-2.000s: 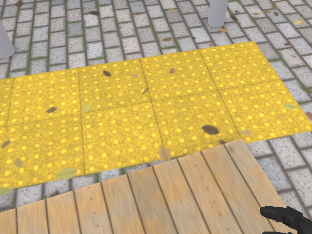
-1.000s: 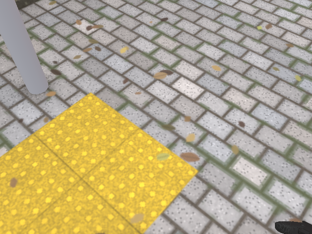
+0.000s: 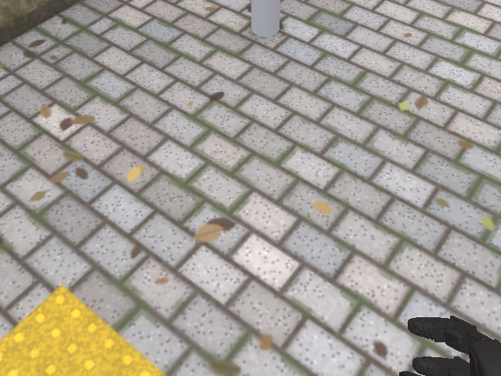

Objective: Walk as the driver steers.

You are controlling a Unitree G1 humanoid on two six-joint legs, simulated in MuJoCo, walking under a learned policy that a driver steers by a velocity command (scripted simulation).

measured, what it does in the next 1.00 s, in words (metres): walks ahead, turning right: right foot, then left foot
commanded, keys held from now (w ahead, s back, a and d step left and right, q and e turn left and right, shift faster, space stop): w+e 0.54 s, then e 0.16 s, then no key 0.30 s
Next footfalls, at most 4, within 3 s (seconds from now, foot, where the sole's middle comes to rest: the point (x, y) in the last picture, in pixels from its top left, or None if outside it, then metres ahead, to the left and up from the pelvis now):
0.50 right None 0.40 -0.19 -0.75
0.94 left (318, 295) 0.66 -0.10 -0.75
1.22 right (390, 373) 0.46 -0.27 -0.75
1.54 left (324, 271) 0.73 -0.12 -0.75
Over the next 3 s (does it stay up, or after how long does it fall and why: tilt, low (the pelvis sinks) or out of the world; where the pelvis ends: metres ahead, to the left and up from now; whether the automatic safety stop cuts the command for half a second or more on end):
stays up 1.28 -0.53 0.03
